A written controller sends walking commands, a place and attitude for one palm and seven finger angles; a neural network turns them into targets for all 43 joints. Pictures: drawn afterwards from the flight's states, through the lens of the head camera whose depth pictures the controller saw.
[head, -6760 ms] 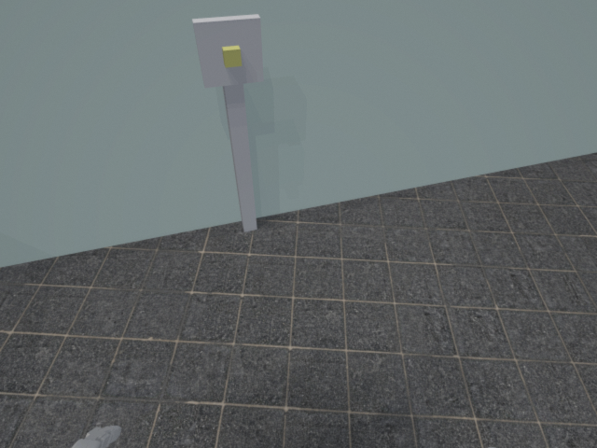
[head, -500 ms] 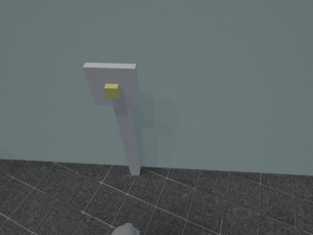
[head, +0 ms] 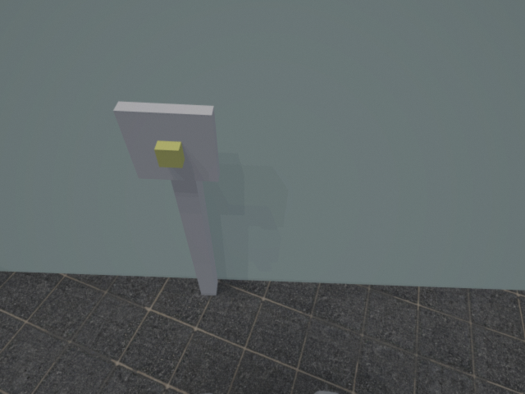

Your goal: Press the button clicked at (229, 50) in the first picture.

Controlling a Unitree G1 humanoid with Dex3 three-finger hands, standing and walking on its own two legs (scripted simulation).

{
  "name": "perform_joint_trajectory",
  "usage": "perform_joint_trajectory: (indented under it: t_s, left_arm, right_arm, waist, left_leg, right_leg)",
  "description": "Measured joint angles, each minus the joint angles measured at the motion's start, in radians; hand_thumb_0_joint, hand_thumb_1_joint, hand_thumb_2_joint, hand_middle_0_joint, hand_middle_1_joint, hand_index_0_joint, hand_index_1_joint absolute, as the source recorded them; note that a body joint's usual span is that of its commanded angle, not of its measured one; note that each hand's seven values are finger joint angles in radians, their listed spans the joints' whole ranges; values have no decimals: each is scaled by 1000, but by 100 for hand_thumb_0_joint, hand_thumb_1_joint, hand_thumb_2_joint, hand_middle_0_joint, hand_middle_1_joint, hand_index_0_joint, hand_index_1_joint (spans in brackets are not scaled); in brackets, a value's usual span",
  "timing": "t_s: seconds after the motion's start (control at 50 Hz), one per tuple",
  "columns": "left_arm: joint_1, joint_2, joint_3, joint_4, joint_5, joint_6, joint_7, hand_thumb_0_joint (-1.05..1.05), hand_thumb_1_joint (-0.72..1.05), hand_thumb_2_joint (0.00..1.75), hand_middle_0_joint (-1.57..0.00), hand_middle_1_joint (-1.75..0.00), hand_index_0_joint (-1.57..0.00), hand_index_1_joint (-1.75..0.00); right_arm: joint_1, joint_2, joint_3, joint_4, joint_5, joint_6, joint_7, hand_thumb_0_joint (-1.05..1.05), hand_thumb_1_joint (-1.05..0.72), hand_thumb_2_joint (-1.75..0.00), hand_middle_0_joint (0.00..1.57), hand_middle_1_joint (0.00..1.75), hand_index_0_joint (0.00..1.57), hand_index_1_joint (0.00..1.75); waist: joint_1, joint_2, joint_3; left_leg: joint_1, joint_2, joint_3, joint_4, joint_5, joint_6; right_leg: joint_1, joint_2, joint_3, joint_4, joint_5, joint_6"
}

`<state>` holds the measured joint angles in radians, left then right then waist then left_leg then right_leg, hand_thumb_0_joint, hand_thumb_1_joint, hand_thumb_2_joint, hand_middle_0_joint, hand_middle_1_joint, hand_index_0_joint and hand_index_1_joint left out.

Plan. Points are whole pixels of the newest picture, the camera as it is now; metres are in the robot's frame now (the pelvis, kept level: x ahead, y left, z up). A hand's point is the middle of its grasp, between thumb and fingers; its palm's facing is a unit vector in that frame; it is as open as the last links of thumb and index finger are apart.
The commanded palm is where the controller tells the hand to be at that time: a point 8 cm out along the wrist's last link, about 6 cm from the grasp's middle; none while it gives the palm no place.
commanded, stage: come to a stop and stand still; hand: left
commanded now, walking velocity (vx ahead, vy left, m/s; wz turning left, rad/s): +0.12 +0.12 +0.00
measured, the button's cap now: (170, 153) +0.53 +0.23 +0.03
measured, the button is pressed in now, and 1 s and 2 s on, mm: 0 0 0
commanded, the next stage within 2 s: look again from close up in 1.00 s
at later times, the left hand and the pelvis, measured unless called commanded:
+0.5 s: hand out of the picture -0.03 +0.15 -0.15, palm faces +0.11 -0.96 -0.25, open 7.4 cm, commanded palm none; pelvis -0.02 -0.02 +0.01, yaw +1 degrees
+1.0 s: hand out of the picture -0.02 +0.18 -0.17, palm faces +0.02 -0.98 -0.19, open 7.3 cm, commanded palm none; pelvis -0.03 +0.01 +0.01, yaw -1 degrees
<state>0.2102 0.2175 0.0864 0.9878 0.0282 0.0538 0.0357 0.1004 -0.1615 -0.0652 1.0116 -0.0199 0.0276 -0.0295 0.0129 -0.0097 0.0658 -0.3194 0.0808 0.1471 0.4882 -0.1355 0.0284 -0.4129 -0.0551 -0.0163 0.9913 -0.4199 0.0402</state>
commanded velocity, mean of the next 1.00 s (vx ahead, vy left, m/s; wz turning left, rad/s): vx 0.02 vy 0.07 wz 0.00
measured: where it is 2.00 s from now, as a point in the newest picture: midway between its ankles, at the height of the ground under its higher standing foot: outside the picture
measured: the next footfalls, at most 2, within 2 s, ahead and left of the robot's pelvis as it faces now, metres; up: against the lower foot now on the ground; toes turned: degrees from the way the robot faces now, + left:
right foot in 0.10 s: +0.08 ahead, -0.11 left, +0.00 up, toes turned +0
left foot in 0.56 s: +0.00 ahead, +0.12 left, +0.00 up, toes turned +4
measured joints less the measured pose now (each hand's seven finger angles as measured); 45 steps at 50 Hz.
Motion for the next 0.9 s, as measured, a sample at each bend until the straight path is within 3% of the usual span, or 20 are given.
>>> perform_joint_trajectory:
  t_s: [0.04, 0.1, 0.16, 0.26, 0.34, 0.48, 0.56, 0.66, 0.72, 0.76, 0.9]
  left_arm:
    - [2, -2, -7, -5, 0, -9, -3, 0, 91, 90, -19, -30, -20, -30]
    - [26, -10, -23, -3, 5, -38, -5, 0, 91, 90, -19, -30, -20, -30]
    - [56, -53, -50, 15, 7, -38, -10, 0, 91, 90, -19, -30, -20, -30]
    - [101, -98, -64, 39, 2, -41, -13, 0, 91, 90, -20, -30, -20, -30]
    - [101, -101, -59, 44, 0, -52, -9, 1, 91, 90, -20, -30, -21, -30]
    - [101, -90, -47, 58, 8, -59, -1, 0, 91, 90, -20, -30, -21, -30]
    - [110, -75, -44, 84, -2, -42, -2, 0, 90, 90, -20, -30, -21, -30]
    - [101, -39, -43, 117, -5, -13, -1, 0, 90, 90, -20, -30, -20, -30]
    - [88, -38, -52, 123, -4, -20, -7, 0, 91, 90, -19, -30, -20, -30]
    - [75, -49, -59, 130, -4, -33, -7, 0, 91, 90, -19, -30, -20, -30]
    - [61, -79, -81, 140, -5, -49, -8, 0, 91, 90, -19, -30, -20, -30]
  right_arm:
    - [21, -17, -6, 4, -4, 3, 5, -1, -92, -90, 20, 30, 20, 30]
    - [63, -34, -11, 13, 2, 10, 13, 0, -92, -90, 20, 30, 20, 30]
    - [114, -58, -16, 28, 5, 38, 24, 0, -92, -90, 19, 30, 20, 30]
    - [177, -67, -13, 46, 1, 38, 39, 1, -92, -90, 19, 30, 20, 30]
    - [215, -63, -10, 57, 2, 35, 36, 1, -92, -90, 19, 30, 20, 30]
    - [186, -51, 1, 60, 13, 35, 22, 1, -92, -90, 19, 30, 20, 30]
    - [146, -43, 12, 37, 18, -2, 16, 1, -91, -90, 19, 30, 20, 30]
    - [106, 11, 28, 37, 10, -20, 0, 1, -92, -90, 19, 30, 20, 30]
    - [90, 18, 36, 37, 9, -26, -6, 1, -93, -90, 20, 30, 20, 30]
    - [79, 15, 38, 44, 14, -28, -8, 0, -94, -90, 20, 30, 20, 30]
    - [88, -8, 36, 67, 18, -31, -4, 0, -95, -90, 20, 30, 20, 30]
  waist:
    - [-11, 16, -16]
    - [-16, 24, -47]
    - [-13, 65, -68]
    - [-10, 63, -81]
    - [-8, 57, -59]
    - [25, 31, -24]
    - [25, 30, -29]
    - [31, -33, -46]
    - [28, -40, -49]
    - [27, -24, -43]
    - [5, 17, -48]
  left_leg:
    - [-12, 6, -4, 7, 5, -11]
    - [-48, 2, -4, 63, -32, -33]
    - [-77, -20, -75, 173, -216, -46]
    - [-98, -56, -118, 364, -178, -56]
    - [-84, -57, -128, 416, -178, -76]
    - [10, -58, -106, 232, -268, -82]
    - [119, -46, -98, -13, -123, -56]
    - [138, -68, -66, -3, -148, -26]
    - [147, -79, -56, -13, -141, -20]
    - [147, -77, -57, -3, -145, -20]
    - [165, -64, -54, -51, -121, -18]
  right_leg:
    - [67, -4, -18, -138, -11, -9]
    - [180, -8, -27, -389, 70, -24]
    - [192, 6, -35, -409, 93, -43]
    - [225, -2, -15, -533, 164, -52]
    - [228, -9, -32, -568, 185, -54]
    - [201, -34, -41, -538, 180, -36]
    - [164, -23, -44, -463, 149, -8]
    - [146, -32, -21, -375, 41, -14]
    - [170, -24, -23, -412, 89, -19]
    - [190, -17, -21, -456, 161, -18]
    - [224, -1, -21, -539, 185, -10]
